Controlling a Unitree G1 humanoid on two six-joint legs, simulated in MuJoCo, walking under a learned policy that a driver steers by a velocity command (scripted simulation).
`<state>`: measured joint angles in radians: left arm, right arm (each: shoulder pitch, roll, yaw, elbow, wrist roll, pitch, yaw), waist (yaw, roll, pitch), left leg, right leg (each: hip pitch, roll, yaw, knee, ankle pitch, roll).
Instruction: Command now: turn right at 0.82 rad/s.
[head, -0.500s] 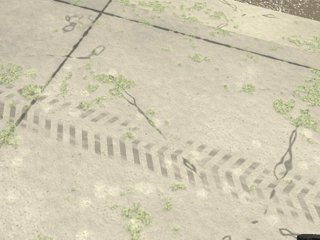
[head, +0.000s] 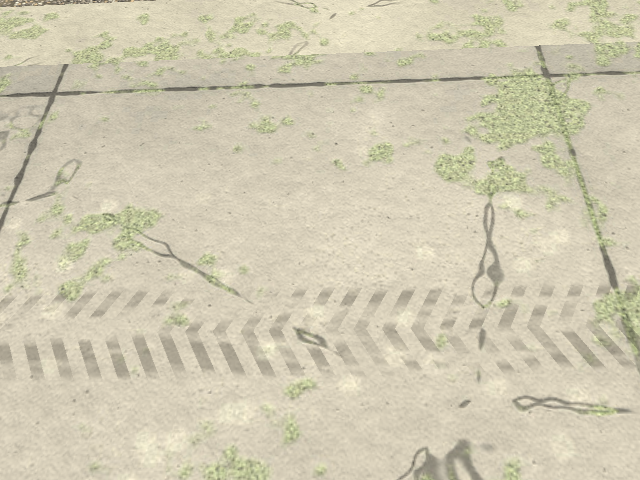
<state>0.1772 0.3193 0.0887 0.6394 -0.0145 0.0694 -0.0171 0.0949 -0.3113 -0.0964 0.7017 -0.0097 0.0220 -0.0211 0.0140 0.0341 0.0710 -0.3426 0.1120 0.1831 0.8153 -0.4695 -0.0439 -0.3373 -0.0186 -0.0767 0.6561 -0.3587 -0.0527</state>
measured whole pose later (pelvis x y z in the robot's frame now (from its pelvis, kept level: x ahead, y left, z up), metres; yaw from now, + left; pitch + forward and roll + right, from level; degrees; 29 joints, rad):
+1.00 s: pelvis +0.16 -0.04 +0.01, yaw -12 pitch +3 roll -1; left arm 0.45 0.29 0.04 0.76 0.04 -0.07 0.01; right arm 0.18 -0.33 -0.08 0.69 -0.04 0.02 0.09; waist 0.06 0.05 -0.03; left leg -0.74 0.01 -0.02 1.16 -0.19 0.03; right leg 0.05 -0.01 -0.12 0.26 -0.36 0.01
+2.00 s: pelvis +1.06 +0.07 +0.01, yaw +3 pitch +2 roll -1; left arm 0.57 0.28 0.07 0.91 -0.01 -0.07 -0.02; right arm -0.07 -0.25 0.06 0.59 -0.04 -0.08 0.04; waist 0.15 0.01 0.02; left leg -0.65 0.07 -0.08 0.59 0.02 -0.02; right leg 0.06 0.11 0.21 0.25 -0.33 -0.09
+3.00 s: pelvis +1.52 +0.15 +0.01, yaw -29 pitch -2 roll +0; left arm 0.23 0.23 0.03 0.76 0.02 0.03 0.02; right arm 0.19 -0.20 0.01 0.75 -0.03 0.01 -0.01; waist 0.02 -0.02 0.02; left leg -0.25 0.00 0.00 0.54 -0.26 0.00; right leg -0.31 0.01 0.08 0.50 -0.16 0.02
